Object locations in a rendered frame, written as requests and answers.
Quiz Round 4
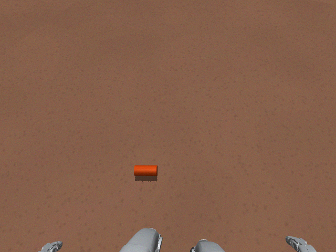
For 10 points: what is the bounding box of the left robot hand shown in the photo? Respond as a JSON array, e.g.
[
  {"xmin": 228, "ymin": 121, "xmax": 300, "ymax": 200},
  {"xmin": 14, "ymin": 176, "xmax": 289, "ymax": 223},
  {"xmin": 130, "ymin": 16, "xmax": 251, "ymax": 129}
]
[{"xmin": 38, "ymin": 241, "xmax": 62, "ymax": 252}]

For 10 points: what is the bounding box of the right robot hand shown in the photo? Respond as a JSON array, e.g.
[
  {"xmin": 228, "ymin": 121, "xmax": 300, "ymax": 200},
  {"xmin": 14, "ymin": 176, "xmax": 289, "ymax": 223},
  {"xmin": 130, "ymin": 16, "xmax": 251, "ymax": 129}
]
[{"xmin": 285, "ymin": 236, "xmax": 317, "ymax": 252}]

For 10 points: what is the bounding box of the can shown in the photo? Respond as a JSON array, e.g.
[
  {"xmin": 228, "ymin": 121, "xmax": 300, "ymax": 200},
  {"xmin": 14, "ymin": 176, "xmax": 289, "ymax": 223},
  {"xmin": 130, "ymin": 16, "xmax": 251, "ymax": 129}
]
[{"xmin": 134, "ymin": 165, "xmax": 158, "ymax": 176}]

